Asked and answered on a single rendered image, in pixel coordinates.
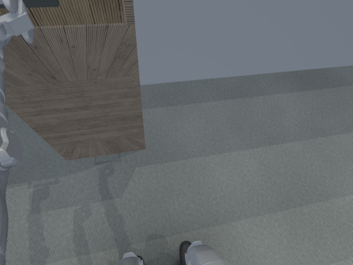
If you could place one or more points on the robot right foot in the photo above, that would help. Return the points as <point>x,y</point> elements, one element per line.
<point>182,250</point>

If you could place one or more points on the left robot shin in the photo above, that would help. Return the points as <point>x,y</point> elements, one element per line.
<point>129,254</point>

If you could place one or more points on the left robot upper arm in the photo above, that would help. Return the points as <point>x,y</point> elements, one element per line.
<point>11,153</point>

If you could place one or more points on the drawer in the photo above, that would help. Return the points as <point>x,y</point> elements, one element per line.
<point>76,12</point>

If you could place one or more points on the robot left hand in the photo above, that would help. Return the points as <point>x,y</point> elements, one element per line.
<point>16,22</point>

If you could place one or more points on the cabinet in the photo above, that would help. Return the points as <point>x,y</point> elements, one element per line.
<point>78,86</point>

